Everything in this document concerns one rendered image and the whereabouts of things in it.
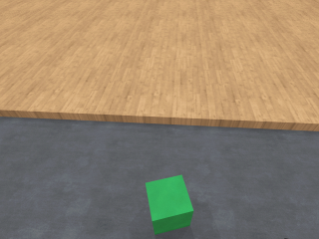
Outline carton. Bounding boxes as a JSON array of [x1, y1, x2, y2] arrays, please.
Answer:
[[146, 175, 193, 235]]

